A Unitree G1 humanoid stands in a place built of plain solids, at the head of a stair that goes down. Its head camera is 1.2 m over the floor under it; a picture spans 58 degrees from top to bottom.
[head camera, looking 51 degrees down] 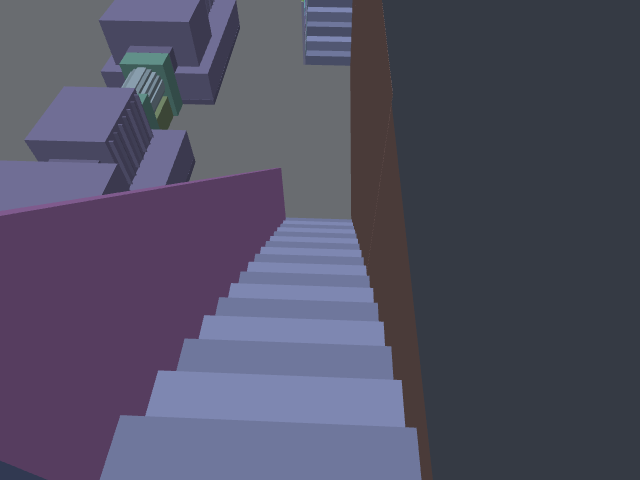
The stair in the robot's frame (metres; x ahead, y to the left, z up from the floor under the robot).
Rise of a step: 0.19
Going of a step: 0.22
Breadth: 0.92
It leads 2 degrees to the right of straight ahead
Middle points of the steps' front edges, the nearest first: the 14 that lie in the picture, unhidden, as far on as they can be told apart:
0.41 0.16 -0.19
0.63 0.15 -0.38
0.86 0.15 -0.58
1.08 0.14 -0.77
1.31 0.13 -0.96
1.53 0.12 -1.15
1.76 0.11 -1.35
1.98 0.10 -1.54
2.21 0.09 -1.73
2.43 0.08 -1.92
2.66 0.07 -2.11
2.88 0.06 -2.31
3.10 0.05 -2.50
3.33 0.04 -2.69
